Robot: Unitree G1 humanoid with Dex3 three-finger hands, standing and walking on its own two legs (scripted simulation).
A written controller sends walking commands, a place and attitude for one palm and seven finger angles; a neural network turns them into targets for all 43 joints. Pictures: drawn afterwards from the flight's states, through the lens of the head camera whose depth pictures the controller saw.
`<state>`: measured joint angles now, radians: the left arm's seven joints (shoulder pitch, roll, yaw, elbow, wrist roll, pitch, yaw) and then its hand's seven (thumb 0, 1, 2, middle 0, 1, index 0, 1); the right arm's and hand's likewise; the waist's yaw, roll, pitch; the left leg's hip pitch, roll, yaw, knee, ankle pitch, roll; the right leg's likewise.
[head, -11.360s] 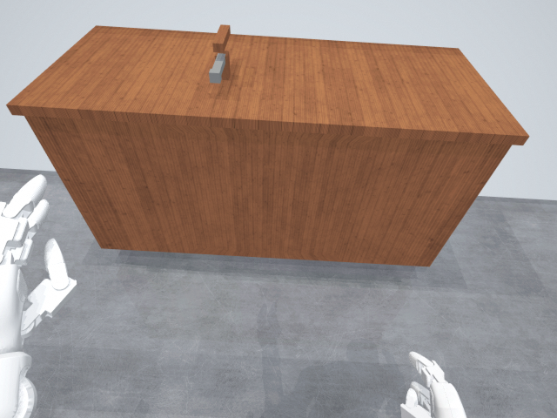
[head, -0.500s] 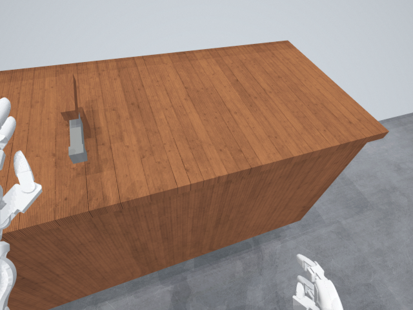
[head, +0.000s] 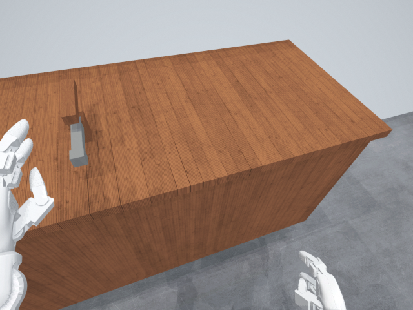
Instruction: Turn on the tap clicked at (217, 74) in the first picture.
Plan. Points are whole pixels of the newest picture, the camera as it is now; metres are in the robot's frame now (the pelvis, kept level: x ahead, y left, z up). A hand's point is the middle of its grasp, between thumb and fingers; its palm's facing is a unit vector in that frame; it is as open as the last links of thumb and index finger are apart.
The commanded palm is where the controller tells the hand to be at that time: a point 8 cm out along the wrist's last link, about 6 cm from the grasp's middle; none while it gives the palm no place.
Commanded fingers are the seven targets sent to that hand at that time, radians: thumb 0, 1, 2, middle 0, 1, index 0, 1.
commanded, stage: look again from close up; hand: left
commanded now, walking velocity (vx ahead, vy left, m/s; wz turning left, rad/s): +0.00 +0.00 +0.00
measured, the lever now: (78, 157) +0.38 +0.32 +0.05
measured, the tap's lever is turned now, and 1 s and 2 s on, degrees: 0 0 0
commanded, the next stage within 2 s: turn the palm inward beside the body in 0.04 s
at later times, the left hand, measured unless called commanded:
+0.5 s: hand (72, 244) +0.17 +0.21 +0.12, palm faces +0.47 -0.83 -0.29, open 7.4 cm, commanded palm +0.14 +0.26 +0.16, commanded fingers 0.00 0.90 0.90 -0.20 -0.30 -0.20 -0.30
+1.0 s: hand (82, 229) +0.19 +0.20 +0.13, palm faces +0.54 -0.81 -0.22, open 7.4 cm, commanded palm +0.14 +0.24 +0.15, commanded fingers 0.00 0.90 0.90 -0.20 -0.30 -0.20 -0.30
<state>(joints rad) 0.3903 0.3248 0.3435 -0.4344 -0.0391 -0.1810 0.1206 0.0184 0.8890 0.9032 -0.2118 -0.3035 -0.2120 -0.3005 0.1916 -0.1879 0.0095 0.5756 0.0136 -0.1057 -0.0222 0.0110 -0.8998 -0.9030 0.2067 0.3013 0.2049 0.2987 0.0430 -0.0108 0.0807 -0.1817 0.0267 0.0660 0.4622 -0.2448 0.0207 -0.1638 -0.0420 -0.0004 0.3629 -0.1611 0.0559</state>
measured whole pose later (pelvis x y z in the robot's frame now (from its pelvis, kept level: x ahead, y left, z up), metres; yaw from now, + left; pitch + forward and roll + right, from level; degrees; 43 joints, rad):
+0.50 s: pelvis -0.03 -0.04 -0.01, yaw +2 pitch -4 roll +1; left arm 0.39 0.29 0.27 -0.34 -0.07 0.00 0.15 0.02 0.89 0.90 -0.22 -0.30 -0.22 -0.30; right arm 0.16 -0.22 0.02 0.65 -0.01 -0.18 -0.03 0.01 -0.90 -0.90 0.21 0.30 0.20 0.30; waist 0.05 0.01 0.03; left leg -0.22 0.04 0.02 0.52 -0.23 -0.03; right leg -0.25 -0.04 -0.06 0.55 -0.23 0.00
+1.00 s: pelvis -0.01 -0.07 -0.02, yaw +1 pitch -2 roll +0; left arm 0.38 0.27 0.35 -0.32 -0.16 -0.05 0.15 0.02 0.89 0.90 -0.21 -0.30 -0.21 -0.30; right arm 0.21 -0.25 0.00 0.73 -0.01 -0.25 -0.10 0.01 -0.90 -0.90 0.21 0.30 0.20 0.30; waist 0.06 0.05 -0.01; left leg -0.29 0.02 -0.11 0.66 -0.34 -0.03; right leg -0.31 0.03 -0.05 0.66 -0.31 -0.05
